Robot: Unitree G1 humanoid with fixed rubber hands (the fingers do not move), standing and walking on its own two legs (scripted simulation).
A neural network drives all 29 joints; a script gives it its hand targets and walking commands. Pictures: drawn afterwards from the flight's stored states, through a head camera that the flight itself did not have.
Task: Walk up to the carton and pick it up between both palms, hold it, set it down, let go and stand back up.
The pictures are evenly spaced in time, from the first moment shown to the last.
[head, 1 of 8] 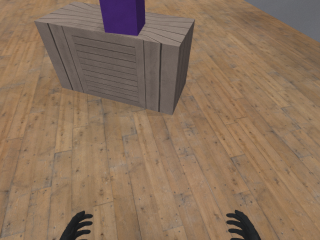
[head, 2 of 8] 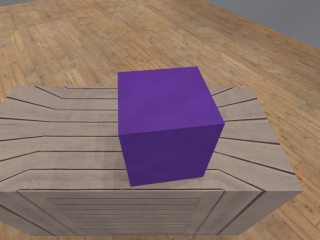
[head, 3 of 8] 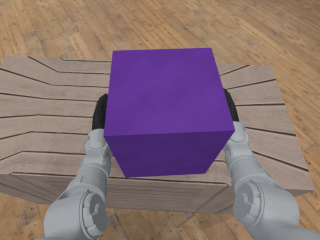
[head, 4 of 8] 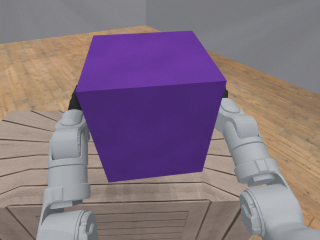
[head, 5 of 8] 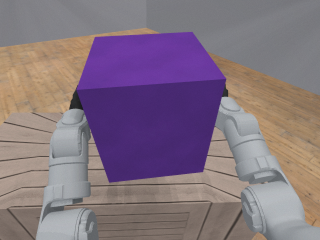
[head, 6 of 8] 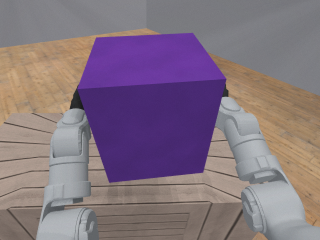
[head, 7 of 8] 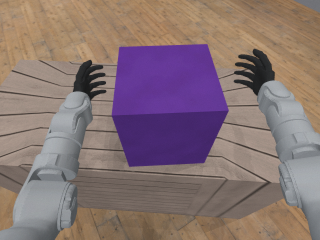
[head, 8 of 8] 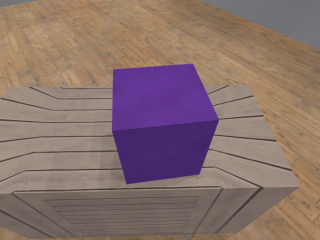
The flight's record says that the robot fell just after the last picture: no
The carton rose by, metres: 0.22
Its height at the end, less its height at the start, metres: +0.00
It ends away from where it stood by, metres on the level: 0.00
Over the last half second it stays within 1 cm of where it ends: yes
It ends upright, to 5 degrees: yes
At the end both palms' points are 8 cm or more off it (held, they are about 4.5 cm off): yes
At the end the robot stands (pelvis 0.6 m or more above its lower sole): yes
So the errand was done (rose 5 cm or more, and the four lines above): yes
